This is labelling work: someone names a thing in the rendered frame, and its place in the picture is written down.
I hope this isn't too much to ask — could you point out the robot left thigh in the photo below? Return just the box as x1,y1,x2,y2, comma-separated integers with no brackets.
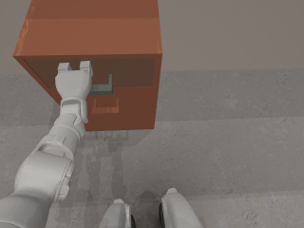
99,202,131,228

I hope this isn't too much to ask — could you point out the left robot forearm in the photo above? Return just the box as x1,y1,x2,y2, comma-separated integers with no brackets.
14,96,87,191

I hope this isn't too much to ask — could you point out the left robot upper arm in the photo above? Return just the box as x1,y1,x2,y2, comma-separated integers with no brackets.
0,150,76,228

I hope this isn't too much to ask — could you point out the robot thigh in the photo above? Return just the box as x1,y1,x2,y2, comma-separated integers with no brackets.
99,202,131,228
161,192,204,228

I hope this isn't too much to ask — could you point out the handle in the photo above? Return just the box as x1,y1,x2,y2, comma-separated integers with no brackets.
87,74,114,96
91,107,120,116

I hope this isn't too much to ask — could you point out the robot right thigh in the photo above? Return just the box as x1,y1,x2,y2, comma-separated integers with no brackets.
161,192,204,228

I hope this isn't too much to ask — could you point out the cabinet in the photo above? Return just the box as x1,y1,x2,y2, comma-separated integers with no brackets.
12,0,162,132

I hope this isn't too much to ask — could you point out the robot left hand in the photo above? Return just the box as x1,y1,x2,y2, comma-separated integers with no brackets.
55,61,93,124

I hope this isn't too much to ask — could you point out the drawer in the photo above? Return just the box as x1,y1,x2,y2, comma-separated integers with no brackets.
25,57,154,89

